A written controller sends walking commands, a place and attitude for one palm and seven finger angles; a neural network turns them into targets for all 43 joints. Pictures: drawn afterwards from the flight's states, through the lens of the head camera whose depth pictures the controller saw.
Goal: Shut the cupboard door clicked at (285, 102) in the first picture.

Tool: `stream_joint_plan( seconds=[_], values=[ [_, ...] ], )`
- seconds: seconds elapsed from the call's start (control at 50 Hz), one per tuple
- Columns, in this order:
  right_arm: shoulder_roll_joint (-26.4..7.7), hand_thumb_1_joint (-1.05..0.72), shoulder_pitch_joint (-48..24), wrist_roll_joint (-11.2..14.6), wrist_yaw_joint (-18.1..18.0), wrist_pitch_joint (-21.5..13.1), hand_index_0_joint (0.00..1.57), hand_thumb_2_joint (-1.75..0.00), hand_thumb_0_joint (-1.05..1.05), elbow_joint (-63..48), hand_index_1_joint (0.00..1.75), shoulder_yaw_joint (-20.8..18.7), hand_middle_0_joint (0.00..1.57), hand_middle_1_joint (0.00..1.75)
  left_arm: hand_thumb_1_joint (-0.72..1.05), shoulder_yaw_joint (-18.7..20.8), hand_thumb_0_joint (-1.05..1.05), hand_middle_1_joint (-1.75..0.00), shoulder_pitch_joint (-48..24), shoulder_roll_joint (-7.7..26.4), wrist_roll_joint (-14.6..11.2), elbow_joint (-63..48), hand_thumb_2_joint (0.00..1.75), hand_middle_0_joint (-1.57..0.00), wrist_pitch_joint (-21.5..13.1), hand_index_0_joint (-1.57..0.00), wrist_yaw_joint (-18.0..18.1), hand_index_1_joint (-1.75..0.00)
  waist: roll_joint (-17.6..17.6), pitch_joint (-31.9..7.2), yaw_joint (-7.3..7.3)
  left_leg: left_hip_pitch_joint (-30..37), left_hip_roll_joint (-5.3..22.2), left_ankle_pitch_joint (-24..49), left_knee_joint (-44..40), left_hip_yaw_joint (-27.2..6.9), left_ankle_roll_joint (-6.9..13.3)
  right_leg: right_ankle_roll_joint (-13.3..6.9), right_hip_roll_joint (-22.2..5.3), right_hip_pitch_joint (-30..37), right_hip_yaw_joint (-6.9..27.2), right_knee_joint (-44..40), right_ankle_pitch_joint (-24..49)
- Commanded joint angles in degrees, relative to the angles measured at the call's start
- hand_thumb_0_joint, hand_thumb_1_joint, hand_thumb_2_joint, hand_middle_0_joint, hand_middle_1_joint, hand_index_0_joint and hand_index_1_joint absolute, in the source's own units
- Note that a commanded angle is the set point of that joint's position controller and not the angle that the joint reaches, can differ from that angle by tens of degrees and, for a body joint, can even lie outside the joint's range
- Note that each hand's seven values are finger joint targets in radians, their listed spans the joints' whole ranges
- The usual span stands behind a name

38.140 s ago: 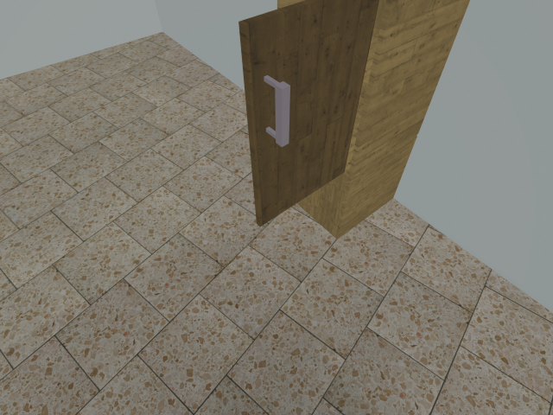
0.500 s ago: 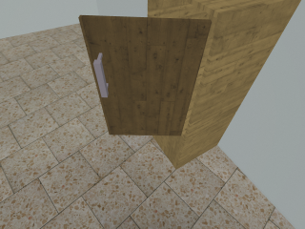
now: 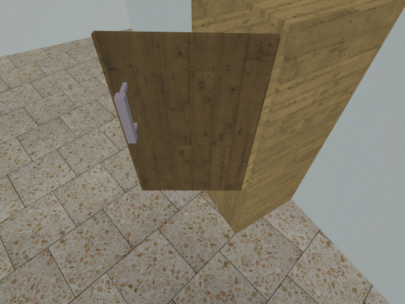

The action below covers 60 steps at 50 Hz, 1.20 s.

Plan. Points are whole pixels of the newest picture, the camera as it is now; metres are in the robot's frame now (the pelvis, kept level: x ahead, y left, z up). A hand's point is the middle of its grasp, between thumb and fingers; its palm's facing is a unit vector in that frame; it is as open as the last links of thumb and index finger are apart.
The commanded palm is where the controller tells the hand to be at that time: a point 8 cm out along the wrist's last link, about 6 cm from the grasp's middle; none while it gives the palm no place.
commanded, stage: shuffle to correct the standing spot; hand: left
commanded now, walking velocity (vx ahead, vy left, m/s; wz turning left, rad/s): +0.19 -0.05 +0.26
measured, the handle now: (128, 114) +0.52 +0.22 +0.07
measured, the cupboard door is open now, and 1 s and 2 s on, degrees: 59 59 59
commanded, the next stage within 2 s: come to a stop and stand still in 0.20 s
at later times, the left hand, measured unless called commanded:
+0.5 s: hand out of the picture +0.12 +0.18 -0.18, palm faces +0.09 -0.98 -0.15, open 7.3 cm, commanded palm none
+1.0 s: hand (121, 287) +0.19 +0.20 -0.18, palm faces +0.12 -0.97 -0.23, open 7.4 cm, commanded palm none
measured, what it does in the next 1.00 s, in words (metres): walks ahead: right foot, then left foot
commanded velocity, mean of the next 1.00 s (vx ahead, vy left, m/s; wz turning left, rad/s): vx -0.04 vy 0.01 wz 0.01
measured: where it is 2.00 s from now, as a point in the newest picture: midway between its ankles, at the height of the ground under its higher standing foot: outside the picture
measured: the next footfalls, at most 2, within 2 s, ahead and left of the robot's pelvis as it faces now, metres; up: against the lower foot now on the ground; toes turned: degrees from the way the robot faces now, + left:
right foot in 0.62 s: +0.26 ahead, -0.12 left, +0.00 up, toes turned -1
left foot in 1.00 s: +0.13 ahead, +0.11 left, +0.00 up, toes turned +6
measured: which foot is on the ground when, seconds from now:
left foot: down 0.00-0.64, up 0.66-0.98, down 1.00-1.00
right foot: down 0.00-0.24, up 0.26-0.60, down 0.62-1.00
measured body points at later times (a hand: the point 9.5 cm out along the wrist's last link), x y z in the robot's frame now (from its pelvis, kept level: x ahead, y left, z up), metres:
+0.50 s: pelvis +0.09 +0.01 +0.00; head +0.16 +0.04 +0.45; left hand +0.12 +0.24 -0.17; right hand +0.02 -0.19 -0.14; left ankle -0.02 +0.09 -0.74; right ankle +0.15 -0.13 -0.66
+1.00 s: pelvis +0.10 +0.01 -0.02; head +0.13 +0.02 +0.43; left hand +0.18 +0.25 -0.16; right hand +0.24 -0.24 -0.14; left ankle +0.09 +0.12 -0.74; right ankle +0.22 -0.12 -0.74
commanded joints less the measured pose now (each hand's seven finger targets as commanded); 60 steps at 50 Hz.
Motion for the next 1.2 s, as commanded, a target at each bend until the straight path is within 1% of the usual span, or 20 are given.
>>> stream_joint_plan(
  seconds=[0.0, 0.12, 0.18, 0.2, 0.22, 0.24, 0.3, 0.38, 0.52, 0.58, 0.62, 0.64, 0.7, 0.9, 0.92, 0.94, 0.96, 1.0, 1.06, 1.18],
  values=[
    [-5.1, -0.9, 4.0, 0.0, 0.5, -0.3, 0.2, -0.9, 0.0, -1.6, 0.3, -1.1, 0.2, 0.3, 0.9, 1.6, 0.0, -0.3, 5.1, 6.2, 0.6, -1.4, 0.9, -0.2, -0.5, -0.2, -0.2, -0.3, -2.0, 3.3, 1.16, -7.8, 4.9, 3.8, -1.7, -3.9, 2.7, -3.2, -5.5, 1.4, 4.2, -3.9, 1.4],
    [-3.1, -0.9, 0.3, 0.0, 0.7, -0.7, 0.2, -0.9, 0.0, -4.6, 0.3, -1.2, 0.2, 0.3, 0.9, 3.2, 0.0, -0.3, 13.0, 8.7, 0.6, 0.0, 0.9, -0.2, -1.4, -0.2, 0.1, -0.3, -10.3, 4.7, 3.46, -21.6, 1.7, -9.8, 16.1, 2.1, 0.6, -12.0, -15.6, 10.9, 16.5, -9.4, 17.4],
    [-2.2, -0.9, 6.7, 0.2, 1.0, -1.5, 0.2, -0.9, 0.0, -2.7, 0.3, -1.3, 0.2, 0.3, 0.9, 3.1, 0.0, -0.3, 8.5, 8.0, 0.5, -1.4, 0.9, -0.2, -1.4, -0.2, 0.1, -0.3, -4.5, 1.7, -1.27, -6.8, 2.4, -3.7, 1.4, 2.9, 1.2, -9.8, -12.6, 3.0, 8.2, -0.8, 21.5],
    [-4.4, -0.9, 14.5, -0.2, 0.8, -2.0, 0.2, -0.9, 0.0, 0.2, 0.3, -1.9, 0.2, 0.3, 0.9, 2.7, 0.0, -0.3, 4.9, 5.9, 0.1, -2.7, 0.9, -0.2, -1.3, -0.2, -0.3, -0.3, 4.4, 0.8, -4.73, 5.1, 6.5, 6.3, -5.5, -4.8, 3.8, -5.8, -5.6, -7.4, 1.2, 12.2, 16.2],
    [-9.8, -0.9, 22.3, -0.9, 0.2, -2.1, 0.2, -0.9, 0.0, 2.4, 0.3, -3.1, 0.2, 0.3, 0.9, 1.9, 0.0, -0.3, 2.1, 2.7, -0.1, -4.8, 0.9, -0.2, -1.7, -0.2, -0.7, -0.3, 19.2, 0.4, -6.97, 13.7, 20.7, 25.0, -9.5, -22.7, 9.4, -1.6, 1.3, -22.6, -7.1, 27.5, -9.0],
    [-9.9, -0.9, 25.6, -0.9, -0.2, -1.4, 0.2, -0.9, 0.0, 3.1, 0.3, -2.6, 0.2, 0.3, 0.9, 2.3, 0.0, -0.3, -2.2, 5.0, 0.4, -6.7, 0.9, -0.2, -1.7, -0.2, -0.2, -0.3, 15.8, 2.8, -8.32, 14.8, 24.5, 39.4, -8.7, -26.4, 12.6, -2.4, 1.3, -28.4, -2.2, 36.2, -16.5],
    [-5.2, -0.9, 17.3, -0.8, -0.7, -2.0, 0.2, -0.9, 0.0, 0.1, 0.3, -1.0, 0.2, 0.3, 0.9, 2.9, 0.0, -0.3, -1.2, 3.4, 0.5, -5.1, 0.9, -0.2, -1.3, -0.2, -0.9, -0.3, 5.8, 9.4, -3.13, 6.7, 21.2, 48.2, -7.3, -15.6, 12.3, -1.9, -3.5, -31.2, 0.4, 44.8, -8.0],
    [-4.4, -0.9, 13.6, -0.5, -1.5, -2.4, 0.2, -0.9, 0.0, -1.5, 0.3, -0.5, 0.2, 0.3, 0.9, 2.2, 0.0, -0.3, 1.0, 0.2, 0.3, -4.5, 0.9, -0.2, 0.6, -0.2, -1.2, -0.3, 8.0, 6.4, -0.25, 4.8, 14.3, 58.2, -7.1, -4.2, 7.6, -0.2, -2.2, -27.7, -1.7, 40.8, -0.7],
    [-8.9, -0.9, 10.7, 0.3, -1.2, -0.3, 0.2, -0.9, 0.0, -3.1, 0.3, -3.5, 0.2, 0.3, 0.9, 2.1, 0.0, -0.3, 0.7, 2.9, 0.3, -7.2, 0.9, -0.2, 0.3, -0.2, -0.4, -0.3, 11.0, -1.1, 0.93, 8.3, 13.1, 63.6, 0.7, -1.4, 5.3, -1.2, 0.7, -10.8, -7.2, 9.7, 7.7],
    [-8.0, -0.9, 10.0, 1.1, -0.5, 0.5, 0.2, -0.9, 0.0, -4.3, 0.3, -4.5, 0.2, 0.3, 0.9, 3.5, 0.0, -0.3, 8.6, 8.0, 0.7, -5.8, 0.9, -0.2, -0.9, -0.2, 0.1, -0.3, 3.0, -5.3, 4.8, 1.5, 9.4, 45.4, 14.7, -0.8, 1.7, -2.7, -4.3, 4.9, -4.0, -2.1, 33.2],
    [-4.2, -0.9, 14.5, 2.0, -0.2, 0.7, 0.2, -0.9, 0.0, -5.1, 0.3, -4.7, 0.2, 0.3, 0.9, 4.9, 0.0, -0.3, 13.6, 13.2, 0.6, -4.6, 0.9, -0.2, -1.7, -0.2, 0.9, -0.3, -13.2, -17.4, 4.72, -11.5, -4.1, -19.2, 44.1, -1.3, -0.6, -15.5, -26.6, 17.5, 17.7, 0.0, 82.4],
    [-3.9, -0.9, 12.4, 1.8, -0.7, 1.3, 0.2, -0.9, 0.0, -6.3, 0.3, -4.7, 0.2, 0.3, 0.9, 4.5, 0.0, -0.3, 10.1, 11.9, 0.6, -6.1, 0.9, -0.2, -1.3, -0.2, 1.4, -0.3, -9.2, -13.0, 3.78, -13.0, -2.3, -18.5, 45.1, -6.6, 0.2, -16.6, -26.8, 12.1, 15.5, -2.7, 73.5],
    [-2.7, -0.9, 6.7, 0.9, 0.1, 3.6, 0.2, -0.9, 0.0, -6.1, 0.3, -4.5, 0.2, 0.3, 0.9, 3.8, 0.0, -0.3, -0.4, 8.6, 0.4, -8.9, 0.9, -0.2, 0.3, -0.2, 1.6, -0.3, -9.0, -3.7, 0.97, -16.0, 1.1, -12.2, 47.9, -5.5, -1.5, -13.3, -20.7, -3.6, 9.9, -6.6, 47.5],
    [-4.1, -0.9, 3.2, 0.2, 1.9, 3.1, 0.2, -0.9, 0.0, -9.8, 0.3, -4.1, 0.2, 0.3, 0.9, 5.2, 0.0, -0.3, -3.2, 12.2, 1.5, -12.8, 0.9, -0.2, 1.7, -0.2, 0.6, -0.3, -10.5, -5.4, 0.67, -9.8, 0.4, -5.3, 18.1, 0.8, -2.4, -9.7, -16.2, -8.5, 9.4, -10.4, 6.9],
    [-9.8, -0.9, 4.6, 1.0, 1.7, 1.7, 0.2, -0.9, 0.0, -13.6, 0.3, -5.7, 0.2, 0.3, 0.9, 4.6, 0.0, -0.3, -1.4, 14.1, 1.2, -13.8, 0.9, -0.2, 0.8, -0.2, 2.9, -0.3, 2.3, -22.0, -2.03, -7.3, -1.3, -7.6, 11.7, 4.0, -3.7, -8.4, -18.3, 8.9, 15.3, -3.6, 35.1],
    [-6.6, -0.9, 2.0, 1.5, 1.5, 1.6, 0.2, -0.9, 0.0, -15.0, 0.3, -4.8, 0.2, 0.3, 0.9, 4.1, 0.0, -0.3, -2.1, 14.4, 0.7, -14.8, 0.9, -0.2, 1.3, -0.2, 2.9, -0.3, 1.2, -20.0, -1.48, -6.4, -1.5, -0.7, 3.5, 4.8, -4.2, -8.8, -18.0, 10.7, 12.1, 1.2, 36.5],
    [-6.5, -0.9, 1.1, 0.7, 1.2, 1.0, 0.2, -0.9, 0.0, -16.2, 0.3, -4.5, 0.2, 0.3, 0.9, 3.8, 0.0, -0.3, 0.0, 11.5, 0.3, -14.9, 0.9, -0.2, 1.7, -0.2, 2.8, -0.3, 4.6, -18.6, -0.84, -3.9, -0.4, 4.8, -4.3, 2.4, -2.9, -6.5, -13.6, 5.9, 7.9, 6.0, 26.4],
    [-12.2, -0.9, -2.9, -0.4, 1.2, 1.7, 0.2, -0.9, 0.0, -18.5, 0.3, -5.7, 0.2, 0.3, 0.9, 2.3, 0.0, -0.3, -1.5, 6.1, -0.1, -14.8, 0.9, -0.2, 2.6, -0.2, 1.7, -0.3, 15.4, -6.0, -0.24, -7.6, 12.9, 16.2, -5.5, -9.8, 3.0, 0.2, -2.9, -8.7, -3.6, 8.8, -2.2],
    [-10.7, -0.9, -9.0, -0.7, 1.7, 2.6, 0.2, -0.9, 0.0, -21.4, 0.3, -4.8, 0.2, 0.3, 0.9, 2.6, 0.0, -0.3, -0.3, 6.0, 0.7, -14.2, 0.9, -0.2, 4.3, -0.2, 0.7, -0.3, 8.8, 8.9, 1.28, -28.1, 12.4, -4.7, -12.6, -10.9, 6.7, 0.0, -0.3, -7.9, -0.5, 20.7, -3.8],
    [-9.5, -0.9, -4.5, -0.2, 1.6, 2.3, 0.2, -0.9, 0.0, -20.5, 0.3, -4.2, 0.2, 0.3, 0.9, 2.6, 0.0, -0.3, 7.7, 6.0, 0.9, -14.4, 0.9, -0.2, 1.7, -0.2, 0.1, -0.3, 0.1, 7.5, 2.33, -22.1, 8.1, -10.9, -5.4, -9.7, 4.4, -1.4, -1.3, -3.8, 2.9, -0.8, 1.2]
  ],
)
